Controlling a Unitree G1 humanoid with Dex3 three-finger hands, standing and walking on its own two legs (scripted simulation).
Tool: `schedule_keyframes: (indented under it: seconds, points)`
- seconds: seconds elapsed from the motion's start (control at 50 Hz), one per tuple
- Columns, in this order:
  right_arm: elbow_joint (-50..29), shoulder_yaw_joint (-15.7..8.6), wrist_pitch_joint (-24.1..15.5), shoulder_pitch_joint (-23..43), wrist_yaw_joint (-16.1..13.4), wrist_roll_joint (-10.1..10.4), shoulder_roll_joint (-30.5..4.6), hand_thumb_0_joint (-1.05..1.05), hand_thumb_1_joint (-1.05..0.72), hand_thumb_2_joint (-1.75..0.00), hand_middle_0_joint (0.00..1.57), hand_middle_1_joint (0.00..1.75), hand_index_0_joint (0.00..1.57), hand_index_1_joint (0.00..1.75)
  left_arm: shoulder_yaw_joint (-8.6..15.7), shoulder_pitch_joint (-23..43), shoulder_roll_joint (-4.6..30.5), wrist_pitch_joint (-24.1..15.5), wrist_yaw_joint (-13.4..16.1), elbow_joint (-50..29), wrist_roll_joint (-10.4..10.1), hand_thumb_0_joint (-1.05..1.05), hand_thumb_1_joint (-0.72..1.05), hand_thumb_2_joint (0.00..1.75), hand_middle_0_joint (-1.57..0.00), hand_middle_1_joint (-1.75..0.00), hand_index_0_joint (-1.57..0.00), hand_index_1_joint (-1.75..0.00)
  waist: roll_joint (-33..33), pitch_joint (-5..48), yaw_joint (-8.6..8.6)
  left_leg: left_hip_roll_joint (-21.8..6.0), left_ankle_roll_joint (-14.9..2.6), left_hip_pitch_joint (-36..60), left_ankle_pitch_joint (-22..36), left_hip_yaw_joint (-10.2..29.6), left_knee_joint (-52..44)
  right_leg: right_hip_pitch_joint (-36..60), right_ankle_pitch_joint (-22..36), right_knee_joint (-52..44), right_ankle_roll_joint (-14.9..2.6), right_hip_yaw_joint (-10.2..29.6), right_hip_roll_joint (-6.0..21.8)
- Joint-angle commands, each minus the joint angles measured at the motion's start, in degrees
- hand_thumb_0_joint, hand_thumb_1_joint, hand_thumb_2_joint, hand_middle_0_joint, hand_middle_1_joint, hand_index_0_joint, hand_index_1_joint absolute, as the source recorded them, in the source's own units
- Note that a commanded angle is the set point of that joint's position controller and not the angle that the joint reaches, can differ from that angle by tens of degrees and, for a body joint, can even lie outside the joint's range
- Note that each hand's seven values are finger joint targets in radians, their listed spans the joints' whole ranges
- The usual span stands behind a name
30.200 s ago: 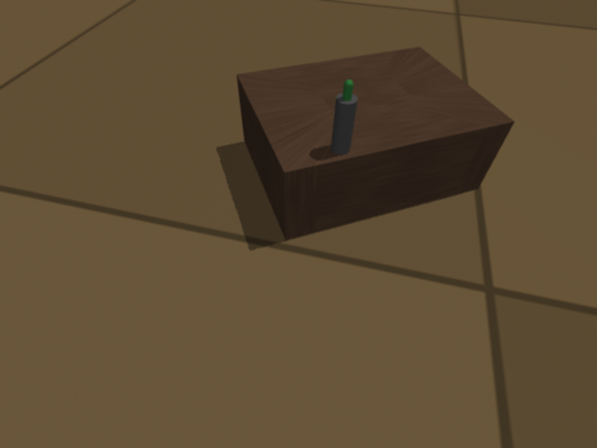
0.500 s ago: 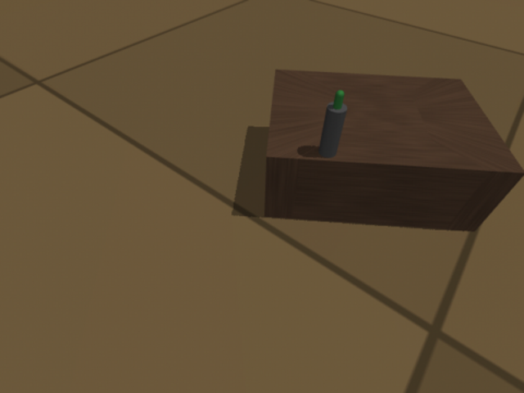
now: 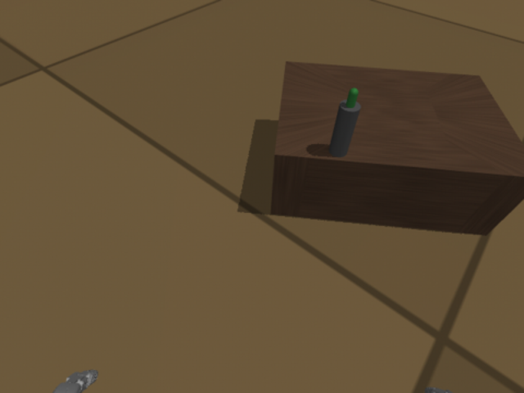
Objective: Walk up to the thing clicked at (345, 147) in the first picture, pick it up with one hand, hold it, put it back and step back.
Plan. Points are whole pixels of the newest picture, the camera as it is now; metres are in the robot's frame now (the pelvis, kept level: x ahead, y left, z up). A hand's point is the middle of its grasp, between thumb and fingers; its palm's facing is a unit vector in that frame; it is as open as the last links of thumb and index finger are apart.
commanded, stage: step back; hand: right
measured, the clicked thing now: (345, 122) +1.02 -0.28 -0.24
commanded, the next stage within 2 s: stand in 0.08 s
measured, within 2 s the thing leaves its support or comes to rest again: neither
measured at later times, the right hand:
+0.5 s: hand out of the picture +0.08 -0.25 -0.14, palm faces -0.01 +0.94 -0.34, open 7.4 cm
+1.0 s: hand out of the picture +0.04 -0.26 -0.15, palm faces -0.02 +0.94 -0.33, open 7.4 cm
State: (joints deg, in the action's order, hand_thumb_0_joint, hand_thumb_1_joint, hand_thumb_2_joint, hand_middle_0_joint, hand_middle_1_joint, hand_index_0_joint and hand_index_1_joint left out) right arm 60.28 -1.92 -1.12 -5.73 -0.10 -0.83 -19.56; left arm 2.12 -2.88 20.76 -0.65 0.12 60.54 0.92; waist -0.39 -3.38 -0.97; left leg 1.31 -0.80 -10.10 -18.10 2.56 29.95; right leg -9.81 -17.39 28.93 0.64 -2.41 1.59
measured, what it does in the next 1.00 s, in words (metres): stands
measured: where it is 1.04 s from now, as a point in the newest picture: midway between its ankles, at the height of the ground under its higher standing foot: outside the picture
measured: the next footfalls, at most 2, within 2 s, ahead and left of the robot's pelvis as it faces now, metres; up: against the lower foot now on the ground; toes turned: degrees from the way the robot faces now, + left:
none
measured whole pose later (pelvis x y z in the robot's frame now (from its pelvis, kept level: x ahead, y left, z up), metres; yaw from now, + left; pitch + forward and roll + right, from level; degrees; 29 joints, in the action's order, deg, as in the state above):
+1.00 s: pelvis -0.02 -0.01 +0.01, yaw -1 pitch -2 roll +0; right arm 66.0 0.2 -0.9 -6.7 0.6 -0.5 -20.3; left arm -0.4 -6.0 19.9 -0.8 -0.3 65.8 0.6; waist -0.6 -2.7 -0.1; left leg 0.4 0.2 -6.1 -9.8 1.9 17.5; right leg -6.7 -9.4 17.7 0.2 -1.8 0.8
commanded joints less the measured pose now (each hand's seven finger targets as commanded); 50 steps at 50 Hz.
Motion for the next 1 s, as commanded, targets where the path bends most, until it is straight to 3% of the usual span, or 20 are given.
schedule_keyframes:
  seconds: [0.0,0.04,0.06,0.12,0.18,0.32,0.4,0.44,0.58,0.72,0.82,0.98]
  points:
    - [-3.6,-2.4,-0.9,2.2,-0.8,-0.3,-11.5,0.0,-0.9,-0.9,0.2,0.3,0.2,0.3,2.6,2.6,12.7,-1.3,0.6,-3.3,-0.1,0.0,0.9,0.9,-0.2,-0.3,-0.2,-0.3,1.5,5.9,0.02,-6.4,-2.13,-3.5,19.9,4.0,-4.3,7.0,16.8,-3.2,-3.87,5.3,6.0]
    - [-3.3,-2.6,-1.0,2.4,-0.7,-0.3,-11.8,0.0,-0.9,-0.9,0.2,0.3,0.2,0.3,2.7,2.6,12.7,-1.3,0.6,-3.3,-0.1,0.0,0.9,0.9,-0.2,-0.3,-0.2,-0.3,0.3,7.6,-0.01,-6.9,-2.07,-0.8,23.7,4.2,-4.8,7.1,19.1,-2.5,-3.84,4.6,5.9]
    - [-3.1,-1.8,-1.2,3.5,-0.8,0.3,-12.5,0.0,-0.9,-0.9,0.2,0.3,0.2,0.3,1.5,2.4,10.2,-1.0,0.5,-2.0,-1.1,0.0,0.9,0.9,-0.2,-0.3,-0.2,-0.3,-0.3,6.3,0.24,-8.3,-1.81,1.8,29.6,6.3,-7.6,5.2,23.1,-4.8,-2.45,5.8,5.6]
    - [-2.2,-1.5,-1.5,2.9,-0.8,0.4,-12.5,0.0,-0.9,-0.9,0.2,0.3,0.2,0.3,1.2,2.6,10.8,-1.1,0.6,-1.4,-0.9,0.0,0.9,0.9,-0.2,-0.3,-0.2,-0.3,0.1,7.7,0.65,-8.7,-1.14,5.9,35.6,5.5,-8.2,7.3,25.8,-6.2,-1.77,5.1,5.5]
    - [-1.8,-1.2,-1.3,3.7,-0.8,0.7,-11.8,0.0,-0.9,-0.9,0.2,0.3,0.2,0.3,1.1,2.7,11.0,-1.2,0.6,-0.7,-0.8,0.0,0.9,0.9,-0.2,-0.3,-0.2,-0.3,0.6,9.1,0.77,-8.4,-0.66,7.6,34.3,4.4,-9.4,9.0,27.9,-8.0,-1.79,5.3,6.0]
    - [-0.3,-0.8,-0.9,5.4,-0.6,0.6,-11.8,0.0,-0.9,-0.9,0.2,0.3,0.2,0.3,0.6,2.8,11.0,-1.3,0.5,0.9,-0.6,0.0,0.9,0.9,-0.2,-0.3,-0.2,-0.3,0.1,6.3,0.81,-7.9,-0.13,5.0,20.9,4.1,-13.8,8.0,17.7,-12.5,-1.47,5.7,5.9]
    - [0.6,-0.7,-1.1,5.2,-0.4,0.5,-12.0,0.0,-0.9,-0.9,0.2,0.3,0.2,0.3,0.4,2.5,11.0,-1.4,0.3,1.5,-0.4,0.0,0.9,0.9,-0.2,-0.3,-0.2,-0.3,0.1,6.6,0.78,-8.1,-0.04,4.9,18.9,4.2,-14.8,7.8,15.7,-13.2,-1.57,5.9,6.1]
    - [0.9,-0.6,-1.2,4.7,-0.4,0.5,-12.3,0.0,-0.9,-0.9,0.2,0.3,0.2,0.3,0.4,2.4,11.1,-1.6,0.3,1.6,-0.5,0.0,0.9,0.9,-0.2,-0.3,-0.2,-0.3,-0.1,7.4,0.88,-8.3,-0.07,4.9,20.5,4.1,-14.8,8.8,17.4,-13.0,-1.69,6.1,6.4]
    - [1.9,-0.5,-1.1,3.8,-0.3,0.4,-12.5,0.0,-0.9,-0.9,0.2,0.3,0.2,0.3,0.3,1.1,11.2,-1.5,0.3,2.2,-0.5,0.0,0.9,0.9,-0.2,-0.3,-0.2,-0.3,0.6,5.0,0.75,-8.0,-0.12,3.4,14.2,4.6,-15.9,6.3,11.6,-14.4,-1.47,6.2,6.1]
    - [1.9,-0.2,-1.2,2.7,-0.1,0.3,-12.4,0.0,-0.9,-0.9,0.2,0.3,0.2,0.3,0.1,0.7,11.2,-1.6,0.2,1.9,-0.4,0.0,0.9,0.9,-0.2,-0.3,-0.2,-0.3,0.9,5.1,1.0,-8.2,-0.11,3.7,15.4,4.6,-15.5,5.6,12.3,-14.1,-1.59,6.2,6.2]
    - [2.6,0.0,-0.9,1.8,-0.1,0.2,-12.5,0.0,-0.9,-0.9,0.2,0.3,0.2,0.3,0.0,0.0,11.5,-1.5,0.2,2.0,-0.6,0.0,0.9,0.9,-0.2,-0.3,-0.2,-0.3,0.3,3.0,0.99,-7.6,-0.03,1.5,10.1,4.6,-16.1,4.1,8.3,-15.1,-1.4,6.8,6.0]
    - [2.2,0.1,-1.0,1.3,-0.2,0.4,-12.6,0.0,-0.9,-0.9,0.2,0.3,0.2,0.3,-0.2,-0.7,11.6,-1.7,0.2,1.7,-0.5,0.0,0.9,0.9,-0.2,-0.3,-0.2,-0.3,0.9,5.8,1.06,-8.3,-0.26,3.9,15.9,4.5,-14.7,5.1,13.7,-13.8,-1.74,6.7,6.3]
